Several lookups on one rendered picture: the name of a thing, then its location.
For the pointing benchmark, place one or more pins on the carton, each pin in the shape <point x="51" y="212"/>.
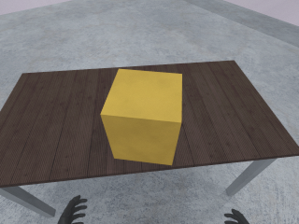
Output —
<point x="142" y="115"/>

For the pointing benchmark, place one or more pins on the robot left hand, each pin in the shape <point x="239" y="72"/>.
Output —
<point x="68" y="216"/>

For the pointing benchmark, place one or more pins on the robot right hand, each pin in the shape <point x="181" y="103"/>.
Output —
<point x="236" y="215"/>

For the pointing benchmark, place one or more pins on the table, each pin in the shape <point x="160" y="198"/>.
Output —
<point x="51" y="128"/>

